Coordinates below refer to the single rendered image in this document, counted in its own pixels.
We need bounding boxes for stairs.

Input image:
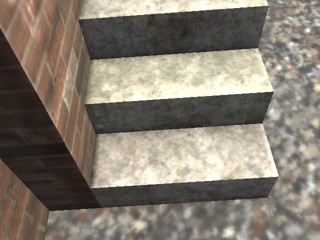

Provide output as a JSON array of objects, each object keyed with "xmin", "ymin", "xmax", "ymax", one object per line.
[{"xmin": 78, "ymin": 0, "xmax": 279, "ymax": 208}]

